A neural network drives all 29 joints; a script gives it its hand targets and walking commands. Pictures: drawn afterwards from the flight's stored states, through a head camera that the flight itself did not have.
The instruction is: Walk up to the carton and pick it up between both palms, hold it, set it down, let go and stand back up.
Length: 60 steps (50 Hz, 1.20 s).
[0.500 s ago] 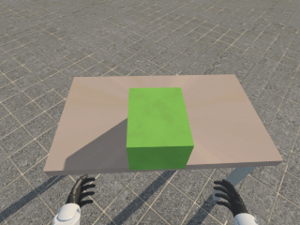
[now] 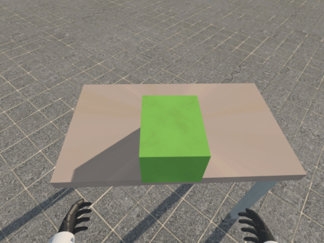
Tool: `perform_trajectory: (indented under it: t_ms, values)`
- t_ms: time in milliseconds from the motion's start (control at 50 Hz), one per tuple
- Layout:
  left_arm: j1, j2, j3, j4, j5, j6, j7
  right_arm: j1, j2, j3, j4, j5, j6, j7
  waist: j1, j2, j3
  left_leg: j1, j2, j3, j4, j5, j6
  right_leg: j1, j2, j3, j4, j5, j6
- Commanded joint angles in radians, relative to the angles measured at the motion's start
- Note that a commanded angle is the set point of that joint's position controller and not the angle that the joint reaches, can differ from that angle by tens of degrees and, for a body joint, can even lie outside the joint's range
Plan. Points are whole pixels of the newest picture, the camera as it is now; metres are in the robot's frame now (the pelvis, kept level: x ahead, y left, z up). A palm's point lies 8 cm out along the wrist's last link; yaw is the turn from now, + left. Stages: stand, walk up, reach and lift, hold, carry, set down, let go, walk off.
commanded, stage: stand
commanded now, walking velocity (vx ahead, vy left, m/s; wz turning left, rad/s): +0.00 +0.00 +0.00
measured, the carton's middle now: (170, 137) +0.45 -0.01 -0.07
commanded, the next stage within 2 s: none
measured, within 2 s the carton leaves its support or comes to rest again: neither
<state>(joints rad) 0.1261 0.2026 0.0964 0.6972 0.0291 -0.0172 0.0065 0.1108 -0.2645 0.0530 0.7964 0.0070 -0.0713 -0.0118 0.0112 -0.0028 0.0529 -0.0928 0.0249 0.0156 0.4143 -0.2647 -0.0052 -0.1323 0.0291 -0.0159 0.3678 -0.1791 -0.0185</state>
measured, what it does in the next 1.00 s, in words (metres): stands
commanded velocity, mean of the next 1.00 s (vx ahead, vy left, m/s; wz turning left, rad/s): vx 0.00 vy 0.00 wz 0.00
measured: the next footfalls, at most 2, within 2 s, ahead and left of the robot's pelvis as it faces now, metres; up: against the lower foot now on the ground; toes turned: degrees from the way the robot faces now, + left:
none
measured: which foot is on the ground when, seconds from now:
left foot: down 0.00-1.00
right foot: down 0.00-1.00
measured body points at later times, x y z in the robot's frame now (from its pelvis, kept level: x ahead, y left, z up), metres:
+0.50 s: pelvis +0.00 +0.00 +0.00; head +0.00 +0.01 +0.45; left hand +0.15 +0.26 -0.11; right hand +0.17 -0.25 -0.10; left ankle -0.02 +0.12 -0.74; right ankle +0.02 -0.11 -0.74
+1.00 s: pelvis +0.00 +0.00 +0.00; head +0.00 +0.01 +0.45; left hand +0.14 +0.26 -0.11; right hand +0.16 -0.25 -0.10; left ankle -0.02 +0.12 -0.74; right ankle +0.02 -0.11 -0.74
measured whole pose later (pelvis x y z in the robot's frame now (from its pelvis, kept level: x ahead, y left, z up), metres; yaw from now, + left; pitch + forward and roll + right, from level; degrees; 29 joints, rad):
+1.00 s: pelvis +0.00 +0.00 +0.00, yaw +0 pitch -3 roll -1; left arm 0.13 0.23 0.10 0.85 0.03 -0.03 0.01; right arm 0.11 -0.27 0.05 0.82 0.01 -0.06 -0.02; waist 0.01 0.00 0.05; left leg -0.09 0.02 0.02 0.41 -0.26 0.00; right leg -0.13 0.03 -0.02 0.37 -0.18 -0.02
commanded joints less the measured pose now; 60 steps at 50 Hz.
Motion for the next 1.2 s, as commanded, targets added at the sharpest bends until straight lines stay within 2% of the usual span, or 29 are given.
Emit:
perform_trajectory:
  t_ms: [0, 20, 60, 80, 120, 180, 200, 300, 380, 420, 520, 560, 580, 680, 700, 740, 780, 800, 820, 840, 880, 900, 940, 960, 1000, 1060, 1140, 1160, 1180]
  values:
    - [0.039, 0.248, 0.028, -0.030, -0.007, -0.032, -0.005, 0.052, -0.218, -0.107, -0.060, -0.037, 0.003, -0.006, -0.003, 0.018, -0.065, -0.074, 0.078, -0.069, -0.045, 0.136, 0.029, 0.052, -0.122, 0.101, -0.024, 0.155, 0.010]
    - [0.052, 0.248, 0.027, -0.037, -0.007, -0.033, -0.006, 0.038, -0.232, -0.108, -0.060, -0.035, 0.006, -0.008, 0.008, 0.004, -0.077, -0.080, 0.083, -0.073, -0.038, 0.151, 0.032, 0.060, -0.122, 0.105, -0.023, 0.168, 0.011]
    - [0.058, 0.246, 0.024, -0.012, -0.006, -0.031, -0.005, 0.034, -0.218, -0.100, -0.066, -0.029, 0.007, -0.009, 0.008, 0.033, -0.075, -0.076, 0.081, -0.071, -0.040, 0.130, 0.028, 0.060, -0.126, 0.109, -0.024, 0.174, 0.010]
    - [0.042, 0.266, 0.029, -0.016, -0.004, -0.033, -0.006, 0.048, -0.218, -0.102, -0.062, -0.028, 0.008, -0.009, 0.001, 0.000, -0.054, -0.087, 0.084, -0.071, -0.052, 0.142, 0.030, 0.054, -0.131, 0.109, -0.015, 0.193, 0.005]
    - [0.038, 0.264, 0.029, -0.014, -0.008, -0.029, -0.004, 0.054, -0.217, -0.095, -0.059, -0.028, 0.010, -0.008, -0.004, 0.032, -0.077, -0.057, 0.090, -0.067, -0.035, 0.187, 0.029, 0.047, -0.132, 0.109, -0.020, 0.195, 0.013]
    - [0.034, 0.270, 0.030, -0.003, -0.006, -0.028, -0.005, 0.040, -0.232, -0.106, -0.057, -0.031, 0.007, -0.014, -0.003, -0.002, -0.064, -0.049, 0.094, -0.080, -0.048, 0.164, 0.033, 0.029, -0.132, 0.114, -0.031, 0.173, 0.005]
    - [0.053, 0.267, 0.027, 0.007, -0.006, -0.029, -0.004, 0.035, -0.239, -0.104, -0.063, -0.032, 0.010, -0.012, 0.006, 0.024, -0.090, -0.043, 0.097, -0.077, -0.036, 0.180, 0.036, 0.051, -0.135, 0.112, -0.026, 0.182, 0.005]
    - [0.039, 0.248, 0.024, 0.026, -0.011, -0.031, -0.003, 0.045, -0.231, -0.101, -0.048, -0.033, 0.004, -0.015, -0.004, 0.049, -0.069, -0.056, 0.092, -0.072, -0.046, 0.181, 0.031, 0.057, -0.136, 0.113, -0.033, 0.209, 0.009]
    - [0.044, 0.251, 0.024, 0.033, -0.011, -0.032, -0.005, 0.052, -0.237, -0.101, -0.048, -0.030, 0.006, -0.016, -0.002, 0.009, -0.101, -0.046, 0.092, -0.071, -0.041, 0.220, 0.037, 0.074, -0.131, 0.108, -0.034, 0.233, 0.006]
    - [0.050, 0.257, 0.023, 0.042, -0.006, -0.034, -0.007, 0.052, -0.233, -0.101, -0.033, -0.029, 0.006, -0.014, -0.008, 0.044, -0.106, -0.026, 0.090, -0.063, -0.047, 0.190, 0.030, 0.063, -0.137, 0.104, -0.042, 0.216, 0.011]
    - [0.034, 0.282, 0.032, 0.054, -0.009, -0.032, -0.004, 0.050, -0.224, -0.099, -0.038, -0.027, 0.009, -0.011, -0.007, 0.016, -0.098, -0.040, 0.093, -0.083, -0.052, 0.202, 0.038, 0.074, -0.141, 0.098, -0.027, 0.236, 0.010]
    - [0.035, 0.278, 0.033, 0.054, -0.009, -0.034, -0.006, 0.053, -0.237, -0.100, -0.032, -0.028, 0.007, -0.017, -0.004, 0.062, -0.069, -0.046, 0.099, -0.079, -0.051, 0.213, 0.032, 0.060, -0.148, 0.108, -0.033, 0.229, 0.005]
    - [0.037, 0.279, 0.032, 0.059, -0.010, -0.037, -0.004, 0.064, -0.228, -0.099, -0.026, -0.024, 0.004, -0.012, -0.008, 0.024, -0.079, -0.048, 0.107, -0.095, -0.047, 0.223, 0.034, 0.084, -0.149, 0.106, -0.028, 0.252, 0.004]
    - [0.041, 0.267, 0.027, 0.073, -0.006, -0.033, -0.001, 0.051, -0.232, -0.098, -0.024, -0.023, 0.015, -0.017, -0.004, 0.050, -0.096, -0.027, 0.100, -0.075, -0.042, 0.246, 0.029, 0.084, -0.147, 0.109, -0.028, 0.265, 0.006]
    - [0.042, 0.275, 0.030, 0.077, -0.010, -0.032, -0.005, 0.051, -0.240, -0.100, -0.030, -0.020, 0.009, -0.023, -0.006, 0.021, -0.095, -0.039, 0.104, -0.081, -0.049, 0.234, 0.031, 0.085, -0.149, 0.107, -0.035, 0.256, 0.009]
    - [0.034, 0.263, 0.023, 0.081, -0.009, -0.038, -0.007, 0.047, -0.240, -0.102, -0.012, -0.024, 0.012, -0.021, -0.006, 0.050, -0.080, -0.032, 0.105, -0.082, -0.053, 0.229, 0.036, 0.072, -0.155, 0.112, -0.046, 0.246, 0.010]
    - [0.043, 0.264, 0.022, 0.090, -0.012, -0.036, -0.005, 0.068, -0.227, -0.099, -0.012, -0.022, 0.011, -0.018, -0.020, 0.037, -0.083, -0.022, 0.108, -0.083, -0.060, 0.225, 0.039, 0.068, -0.151, 0.107, -0.039, 0.239, 0.007]
    - [0.043, 0.268, 0.025, 0.095, -0.010, -0.032, -0.006, 0.065, -0.237, -0.102, -0.002, -0.020, 0.008, -0.019, -0.008, 0.026, -0.092, -0.013, 0.110, -0.090, -0.062, 0.221, 0.036, 0.069, -0.147, 0.102, -0.041, 0.224, 0.006]
    - [0.050, 0.286, 0.027, 0.089, -0.011, -0.036, -0.004, 0.053, -0.230, -0.095, -0.014, -0.020, 0.008, -0.018, -0.002, 0.047, -0.080, -0.038, 0.110, -0.091, -0.066, 0.227, 0.034, 0.074, -0.152, 0.107, -0.039, 0.223, 0.005]
    - [0.056, 0.278, 0.029, 0.109, -0.012, -0.036, -0.005, 0.039, -0.235, -0.095, -0.011, -0.025, 0.008, -0.020, 0.002, 0.031, -0.098, -0.042, 0.109, -0.091, -0.059, 0.227, 0.038, 0.099, -0.150, 0.105, -0.034, 0.236, 0.005]
    - [0.035, 0.282, 0.031, 0.103, -0.007, -0.033, -0.001, 0.044, -0.239, -0.098, -0.009, -0.026, 0.011, -0.020, -0.006, 0.076, -0.082, -0.024, 0.106, -0.070, -0.057, 0.238, 0.025, 0.071, -0.157, 0.108, -0.043, 0.245, 0.003]
    - [0.024, 0.279, 0.030, 0.101, -0.012, -0.033, -0.004, 0.062, -0.229, -0.094, 0.000, -0.022, 0.012, -0.020, -0.016, 0.022, -0.072, -0.029, 0.112, -0.082, -0.066, 0.230, 0.023, 0.071, -0.153, 0.103, -0.041, 0.238, 0.006]
    - [0.041, 0.258, 0.015, 0.117, -0.016, -0.031, 0.000, 0.063, -0.251, -0.103, -0.003, -0.022, 0.013, -0.024, -0.013, 0.065, -0.085, -0.009, 0.109, -0.070, -0.060, 0.219, 0.031, 0.062, -0.148, 0.107, -0.048, 0.255, 0.010]
    - [0.028, 0.275, 0.024, 0.110, -0.014, -0.034, -0.002, 0.064, -0.236, -0.096, 0.002, -0.020, 0.014, -0.023, -0.018, 0.024, -0.069, -0.031, 0.111, -0.085, -0.067, 0.235, 0.032, 0.074, -0.152, 0.108, -0.047, 0.245, 0.006]
    - [0.044, 0.273, 0.019, 0.116, -0.017, -0.036, 0.000, 0.049, -0.236, -0.092, 0.001, -0.022, 0.014, -0.017, -0.010, 0.061, -0.092, -0.010, 0.114, -0.077, -0.068, 0.229, 0.035, 0.070, -0.158, 0.113, -0.045, 0.241, 0.009]
    - [0.033, 0.280, 0.029, 0.116, -0.011, -0.036, -0.001, 0.055, -0.256, -0.098, 0.007, -0.020, 0.011, -0.021, -0.010, 0.021, -0.098, -0.003, 0.113, -0.079, -0.066, 0.233, 0.032, 0.070, -0.149, 0.101, -0.052, 0.255, 0.009]
    - [0.029, 0.264, 0.021, 0.125, -0.018, -0.036, -0.003, 0.051, -0.262, -0.098, 0.015, -0.026, 0.008, -0.026, -0.016, 0.077, -0.109, -0.005, 0.110, -0.069, -0.057, 0.252, 0.033, 0.092, -0.163, 0.104, -0.048, 0.299, 0.009]
    - [0.019, 0.269, 0.022, 0.124, -0.020, -0.034, 0.000, 0.060, -0.234, -0.096, 0.016, -0.023, 0.009, -0.023, -0.015, 0.035, -0.086, -0.010, 0.117, -0.077, -0.069, 0.260, 0.038, 0.072, -0.162, 0.112, -0.032, 0.288, 0.003]
    - [0.037, 0.287, 0.027, 0.128, -0.019, -0.036, 0.001, 0.058, -0.241, -0.094, 0.021, -0.016, 0.012, -0.021, -0.009, 0.043, -0.095, 0.004, 0.118, -0.083, -0.067, 0.266, 0.028, 0.068, -0.155, 0.108, -0.044, 0.265, 0.003]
